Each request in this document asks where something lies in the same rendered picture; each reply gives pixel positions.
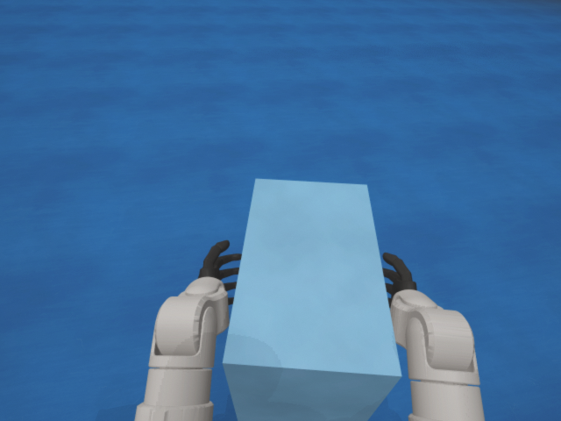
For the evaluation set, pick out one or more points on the carton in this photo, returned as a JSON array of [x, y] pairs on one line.
[[311, 335]]

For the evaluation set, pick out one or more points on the robot right forearm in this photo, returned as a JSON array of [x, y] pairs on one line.
[[441, 355]]

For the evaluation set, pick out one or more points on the robot left hand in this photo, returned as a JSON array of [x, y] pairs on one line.
[[212, 263]]

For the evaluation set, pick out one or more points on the robot left forearm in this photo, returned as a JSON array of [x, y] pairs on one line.
[[183, 347]]

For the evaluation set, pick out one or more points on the robot right hand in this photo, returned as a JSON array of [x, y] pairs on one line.
[[402, 278]]

